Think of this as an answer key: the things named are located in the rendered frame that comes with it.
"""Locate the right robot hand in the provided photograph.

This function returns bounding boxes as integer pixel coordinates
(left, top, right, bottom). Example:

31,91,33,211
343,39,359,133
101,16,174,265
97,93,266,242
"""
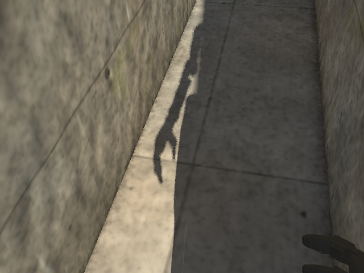
302,234,364,273

